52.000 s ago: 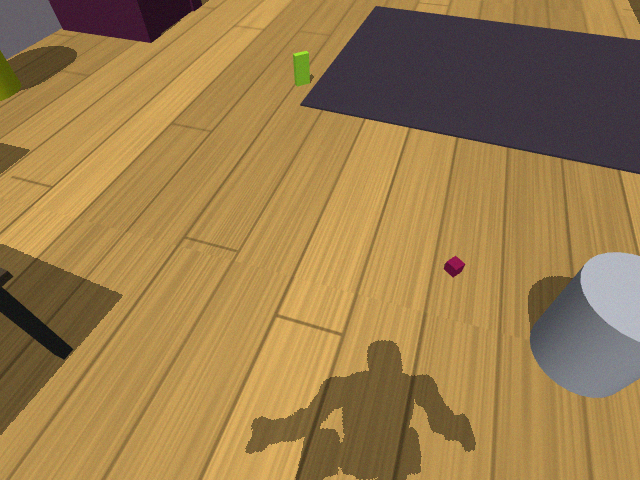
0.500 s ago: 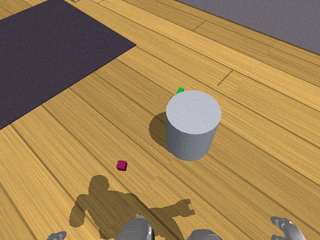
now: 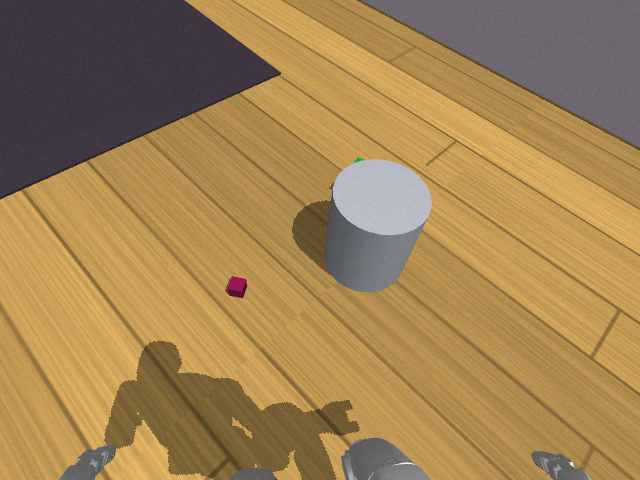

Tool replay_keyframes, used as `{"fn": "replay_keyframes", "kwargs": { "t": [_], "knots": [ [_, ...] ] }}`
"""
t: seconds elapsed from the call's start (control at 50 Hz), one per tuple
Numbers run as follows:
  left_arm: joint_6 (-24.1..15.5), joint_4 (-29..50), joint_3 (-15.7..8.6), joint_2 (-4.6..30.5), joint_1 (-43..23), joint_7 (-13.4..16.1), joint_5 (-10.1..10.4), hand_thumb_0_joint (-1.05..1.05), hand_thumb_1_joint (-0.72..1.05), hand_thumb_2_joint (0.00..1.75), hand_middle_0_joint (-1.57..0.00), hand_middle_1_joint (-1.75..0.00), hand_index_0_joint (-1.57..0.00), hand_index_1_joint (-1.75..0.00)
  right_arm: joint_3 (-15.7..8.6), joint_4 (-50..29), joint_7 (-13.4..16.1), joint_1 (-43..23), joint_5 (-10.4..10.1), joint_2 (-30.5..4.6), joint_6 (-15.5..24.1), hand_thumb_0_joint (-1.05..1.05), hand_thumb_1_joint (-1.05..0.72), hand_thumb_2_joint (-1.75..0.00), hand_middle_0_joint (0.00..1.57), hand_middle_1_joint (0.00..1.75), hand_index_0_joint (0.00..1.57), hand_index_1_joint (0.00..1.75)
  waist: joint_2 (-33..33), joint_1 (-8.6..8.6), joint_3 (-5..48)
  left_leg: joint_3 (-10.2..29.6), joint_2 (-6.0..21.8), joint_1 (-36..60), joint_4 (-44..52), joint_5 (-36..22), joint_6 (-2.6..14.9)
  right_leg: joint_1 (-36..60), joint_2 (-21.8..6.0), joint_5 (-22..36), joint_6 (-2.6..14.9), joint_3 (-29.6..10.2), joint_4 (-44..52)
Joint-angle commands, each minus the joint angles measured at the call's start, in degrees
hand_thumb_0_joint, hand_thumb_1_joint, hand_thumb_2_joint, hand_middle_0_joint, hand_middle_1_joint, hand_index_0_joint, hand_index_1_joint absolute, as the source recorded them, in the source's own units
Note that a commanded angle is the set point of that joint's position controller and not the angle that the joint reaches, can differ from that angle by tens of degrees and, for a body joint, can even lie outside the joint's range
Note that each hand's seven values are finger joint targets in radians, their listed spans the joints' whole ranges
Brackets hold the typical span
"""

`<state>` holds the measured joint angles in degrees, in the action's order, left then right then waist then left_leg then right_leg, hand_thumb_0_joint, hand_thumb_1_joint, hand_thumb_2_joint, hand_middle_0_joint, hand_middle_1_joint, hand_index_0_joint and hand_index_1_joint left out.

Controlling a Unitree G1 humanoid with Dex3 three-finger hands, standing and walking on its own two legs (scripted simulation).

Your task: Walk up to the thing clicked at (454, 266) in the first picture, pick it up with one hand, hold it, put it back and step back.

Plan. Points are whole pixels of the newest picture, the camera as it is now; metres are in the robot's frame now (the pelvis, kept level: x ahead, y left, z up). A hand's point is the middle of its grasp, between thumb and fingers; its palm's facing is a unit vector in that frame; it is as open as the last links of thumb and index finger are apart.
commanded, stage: step back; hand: left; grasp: from above
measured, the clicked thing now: (237, 287) +0.73 +0.24 -0.75
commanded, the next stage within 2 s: stand in 1.86 s
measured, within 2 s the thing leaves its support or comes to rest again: neither
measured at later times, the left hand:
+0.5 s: hand out of the picture -0.06 +0.23 -0.14, palm faces +0.00 -0.90 -0.44, open 7.4 cm
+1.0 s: hand out of the picture -0.29 +0.19 -0.16, palm faces -0.02 -0.92 -0.39, open 7.4 cm
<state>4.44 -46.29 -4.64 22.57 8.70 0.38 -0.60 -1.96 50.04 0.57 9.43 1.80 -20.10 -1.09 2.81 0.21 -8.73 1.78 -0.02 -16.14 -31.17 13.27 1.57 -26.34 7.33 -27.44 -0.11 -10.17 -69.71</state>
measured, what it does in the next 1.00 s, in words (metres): walks backwards: right foot, then left foot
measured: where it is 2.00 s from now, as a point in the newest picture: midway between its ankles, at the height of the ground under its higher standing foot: outside the picture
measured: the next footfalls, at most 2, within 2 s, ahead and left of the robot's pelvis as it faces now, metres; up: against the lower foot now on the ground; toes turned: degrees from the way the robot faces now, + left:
right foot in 0.20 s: -0.08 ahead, -0.16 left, +0.00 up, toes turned +0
left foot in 0.54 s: -0.19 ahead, +0.08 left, +0.00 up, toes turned +1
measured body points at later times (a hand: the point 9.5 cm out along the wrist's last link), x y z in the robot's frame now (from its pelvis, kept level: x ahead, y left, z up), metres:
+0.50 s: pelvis -0.18 -0.04 -0.01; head -0.12 -0.05 +0.43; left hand -0.06 +0.28 -0.11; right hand -0.12 -0.36 -0.14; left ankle -0.22 +0.09 -0.71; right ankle -0.12 -0.16 -0.74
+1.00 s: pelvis -0.34 -0.07 -0.01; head -0.32 -0.08 +0.44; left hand -0.29 +0.24 -0.13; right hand -0.22 -0.39 -0.13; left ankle -0.28 +0.07 -0.71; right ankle -0.35 -0.20 -0.74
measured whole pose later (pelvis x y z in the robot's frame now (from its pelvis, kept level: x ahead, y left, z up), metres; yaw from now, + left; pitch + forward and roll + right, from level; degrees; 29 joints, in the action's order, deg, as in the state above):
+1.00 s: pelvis -0.34 -0.07 -0.01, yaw -2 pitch -3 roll +0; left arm 1.0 -53.7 -2.8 20.2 14.2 -0.2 -2.5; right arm -3.0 50.4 0.1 8.0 1.1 -23.3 -2.8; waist -1.6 2.2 -4.9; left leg 5.6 -0.6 -25.0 -50.7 25.6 0.5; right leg -13.4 1.0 -21.6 0.5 -4.0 -37.8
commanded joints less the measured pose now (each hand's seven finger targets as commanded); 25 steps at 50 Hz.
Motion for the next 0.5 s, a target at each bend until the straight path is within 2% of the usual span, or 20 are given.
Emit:
{"fn": "replay_keyframes", "kwargs": {
  "t": [0.0, 0.04, 0.06, 0.08, 0.12, 0.14, 0.16, 0.18, 0.2, 0.22, 0.24, 0.26, 0.28, 0.3, 0.32, 0.34, 0.36, 0.42, 0.46, 0.48],
  "knots": [
    [-1.9, 4.7, -3.3, 9.0, 1.0, 0.9, -0.7, 0.00, 0.90, 0.90, -0.20, -0.30, -0.20, -0.30, -4.8, -5.4, 1.6, 1.5, -0.5, -14.4, 1.6, 0.00, -0.90, -0.90, 0.20, 0.30, 0.20, 0.30, -10.5, -1.57, 10.4, 11.9, 13.7, 16.5, 4.4, -27.2, 11.69, -4.6, -2.1, -1.8, -2.09, 0.2, 6.7],
    [-2.0, 4.6, -3.0, 9.0, 1.1, 0.8, -0.8, 0.00, 0.90, 0.90, -0.20, -0.30, -0.20, -0.30, -5.4, -5.9, 1.6, 1.7, -0.3, -15.8, 1.3, 0.00, -0.90, -0.90, 0.20, 0.30, 0.20, 0.30, -12.0, -2.40, 11.8, 12.1, 15.4, 16.5, 4.3, -25.8, 13.39, -1.7, -3.6, -3.2, -2.50, 2.1, 13.0],
    [-2.1, 4.3, -2.9, 8.9, 1.8, 0.7, -0.8, 0.00, 0.90, 0.90, -0.20, -0.30, -0.20, -0.30, -5.5, -6.2, 1.6, 1.1, -0.1, -16.1, 1.2, 0.00, -0.90, -0.90, 0.20, 0.30, 0.20, 0.30, -12.6, -2.14, 12.3, 11.8, 15.6, 15.4, 4.2, -25.2, 13.23, 0.3, -4.6, -2.9, -2.36, 3.1, 16.8],
    [-2.2, 3.9, -2.9, 8.9, 2.2, 0.6, -0.7, 0.00, 0.90, 0.90, -0.20, -0.30, -0.20, -0.30, -5.6, -6.6, 1.5, 0.4, 0.2, -16.6, 1.0, 0.00, -0.90, -0.90, 0.20, 0.30, 0.20, 0.30, -13.7, -1.88, 12.8, 11.6, 15.4, 13.4, 3.8, -24.0, 12.34, 3.6, -6.3, -2.4, -1.78, 4.4, 22.7],
    [-2.5, 1.8, -3.2, 9.1, 5.8, 0.2, -0.7, 0.00, 0.90, 0.90, -0.20, -0.30, -0.20, -0.30, -5.5, -7.5, 1.2, -2.5, 0.1, -17.2, 0.2, 0.00, -0.90, -0.90, 0.20, 0.30, 0.20, 0.30, -15.8, -0.28, 13.6, 10.6, 14.4, 8.4, 2.8, -18.8, 10.35, 10.1, -6.8, 2.4, -0.60, 6.7, 33.0],
    [-2.7, 0.3, -3.1, 8.8, 8.7, 0.0, -0.8, 0.00, 0.90, 0.90, -0.20, -0.30, -0.20, -0.30, -5.5, -7.9, 1.0, -3.5, -0.1, -17.6, -0.2, 0.00, -0.90, -0.90, 0.20, 0.30, 0.20, 0.30, -14.7, 1.00, 14.6, 9.3, 13.1, 6.3, 1.1, -15.7, 9.33, 14.4, -6.2, 7.5, 0.15, 8.5, 40.2],
    [-2.8, -1.3, -3.4, 8.7, 12.1, 0.0, -1.0, 0.00, 0.90, 0.90, -0.20, -0.30, -0.20, -0.30, -5.3, -8.2, 0.9, -4.9, -0.4, -17.3, -0.6, 0.00, -0.90, -0.90, 0.20, 0.30, 0.20, 0.30, -14.1, 2.61, 15.3, 8.3, 12.1, 2.2, -0.2, -11.3, 7.41, 18.8, -6.1, 12.6, 1.29, 9.4, 45.2],
    [-3.1, -1.2, -3.9, 11.0, 11.2, -0.1, -1.7, 0.00, 0.90, 0.90, -0.20, -0.30, -0.20, -0.30, -4.9, -8.2, 0.7, -4.2, -0.9, -15.7, -0.9, 0.00, -0.90, -0.90, 0.20, 0.30, 0.20, 0.30, -9.2, 2.02, 14.2, 7.5, 8.2, -4.8, -2.9, -2.7, 4.24, 21.0, -8.0, 12.3, 2.85, 4.3, 45.3],
    [-3.1, 0.0, -5.2, 15.5, 10.3, -0.3, -2.5, 0.00, 0.90, 0.90, -0.20, -0.30, -0.20, -0.30, -4.2, -9.1, 0.8, -3.7, -1.2, -12.7, -0.8, 0.00, -0.90, -0.90, 0.20, 0.30, 0.20, 0.30, 5.0, 2.30, 11.4, 4.8, -1.4, -16.5, -12.8, 12.5, 0.11, 20.6, -18.5, 8.1, 6.80, -12.7, 48.8],
    [-2.7, 2.9, -6.1, 20.9, 3.6, -0.4, -2.2, 0.00, 0.90, 0.90, -0.20, -0.30, -0.20, -0.30, -4.6, -9.3, 1.8, -4.6, -1.0, -12.6, -1.0, 0.00, -0.90, -0.90, 0.20, 0.30, 0.20, 0.30, 13.4, 3.17, 8.1, 3.8, -5.8, -12.8, -27.4, 21.4, -2.22, 3.9, -29.7, 1.2, 15.78, -20.9, 55.1],
    [-3.0, 5.1, -6.1, 21.4, -2.2, 0.2, -2.0, 0.00, 0.90, 0.90, -0.20, -0.30, -0.20, -0.30, -5.8, -8.2, 1.9, -3.3, -1.0, -15.5, -1.1, 0.00, -0.90, -0.90, 0.20, 0.30, 0.20, 0.30, 14.1, 1.65, 3.6, 7.6, -2.3, -7.6, -35.8, 20.2, -2.25, -7.7, -33.0, -1.5, 17.72, -25.5, 58.2],
    [-3.2, 6.0, -5.0, 18.4, -5.2, 0.4, -2.2, 0.00, 0.90, 0.90, -0.20, -0.30, -0.20, -0.30, -5.7, -6.9, 1.4, -2.0, -1.3, -16.7, -1.0, 0.00, -0.90, -0.90, 0.20, 0.30, 0.20, 0.30, 10.9, -0.21, 2.2, 8.5, -2.8, -4.6, -37.8, 16.9, -1.79, -10.4, -29.8, 1.2, 16.02, -19.1, 57.3],
    [-3.3, 6.4, -4.2, 15.3, -6.7, 0.4, -2.0, 0.00, 0.90, 0.90, -0.20, -0.30, -0.20, -0.30, -5.3, -5.4, 1.1, -0.7, -1.5, -15.7, -0.8, 0.00, -0.90, -0.90, 0.20, 0.30, 0.20, 0.30, 5.5, -1.09, 2.1, 8.6, -5.6, -5.5, -38.6, 13.1, -1.85, -6.5, -23.2, 8.1, 13.00, -9.4, 52.8],
    [-3.2, 6.0, -3.9, 12.5, -8.6, 0.7, -2.0, 0.00, 0.90, 0.90, -0.20, -0.30, -0.20, -0.30, -4.8, -4.3, 1.0, 1.6, -1.6, -14.1, -0.8, 0.00, -0.90, -0.90, 0.20, 0.30, 0.20, 0.30, 4.7, -2.46, 2.5, 7.3, -7.4, -8.3, -39.0, 11.1, -1.84, -1.8, -18.7, 13.7, 10.29, -1.9, 49.8],
    [-3.1, 5.8, -4.1, 11.8, -7.2, 0.8, -2.2, 0.00, 0.90, 0.90, -0.20, -0.30, -0.20, -0.30, -4.1, -4.0, 1.2, 2.7, -1.6, -12.8, -0.5, 0.00, -0.90, -0.90, 0.20, 0.30, 0.20, 0.30, 5.7, -1.80, 4.5, 7.0, -8.0, -10.5, -38.2, 10.8, -2.31, 3.5, -17.1, 17.8, 9.00, 0.2, 47.5],
    [-3.1, 5.7, -4.4, 12.4, -5.5, 0.6, -2.2, 0.00, 0.90, 0.90, -0.20, -0.30, -0.20, -0.30, -3.9, -3.8, 1.4, 3.4, -1.3, -12.7, -0.2, 0.00, -0.90, -0.90, 0.20, 0.30, 0.20, 0.30, 6.8, -0.62, 5.5, 6.5, -8.0, -11.0, -38.6, 11.4, -2.81, 5.7, -17.2, 19.1, 9.53, -0.2, 46.4],
    [-3.1, 5.8, -4.1, 11.9, -2.5, 0.7, -2.4, 0.00, 0.90, 0.90, -0.20, -0.30, -0.20, -0.30, -3.5, -4.2, 1.5, 2.6, -1.4, -12.7, 0.1, 0.00, -0.90, -0.90, 0.20, 0.30, 0.20, 0.30, 6.7, 1.06, 6.4, 5.3, -7.4, -12.0, -33.6, 12.7, -3.12, 10.4, -17.4, 21.3, 10.01, -0.8, 45.3],
    [-2.6, 5.6, -3.9, 11.5, 0.3, 1.6, -2.5, 0.00, 0.90, 0.90, -0.20, -0.30, -0.20, -0.30, -2.8, -5.4, 1.7, 1.6, -1.1, -11.1, 0.9, 0.00, -0.90, -0.90, 0.20, 0.30, 0.20, 0.30, 10.2, 2.74, 10.0, 2.4, -3.5, -13.6, -17.9, 17.5, -3.38, 24.2, -20.3, 34.1, 11.28, -1.2, 41.1],
    [-2.1, 6.0, -3.8, 11.8, -0.1, 1.7, -1.9, 0.00, 0.90, 0.90, -0.20, -0.30, -0.20, -0.30, -3.1, -4.7, 1.7, 3.9, -0.5, -11.2, 1.2, 0.00, -0.90, -0.90, 0.20, 0.30, 0.20, 0.30, 11.2, 2.20, 12.8, 0.8, -0.5, -9.2, -6.2, 15.4, -2.33, 26.6, -21.9, 39.4, 10.99, -1.8, 36.9],
    [-1.7, 6.1, -3.6, 11.5, 0.1, 1.6, -1.5, 0.00, 0.90, 0.90, -0.20, -0.30, -0.20, -0.30, -3.3, -3.8, 1.6, 5.3, -0.4, -11.2, 1.5, 0.00, -0.90, -0.90, 0.20, 0.30, 0.20, 0.30, 9.3, 1.85, 14.3, -0.6, -1.5, -6.3, 1.8, 9.4, -1.98, 28.2, -20.2, 40.7, 9.99, 0.2, 33.2]
  ]
}}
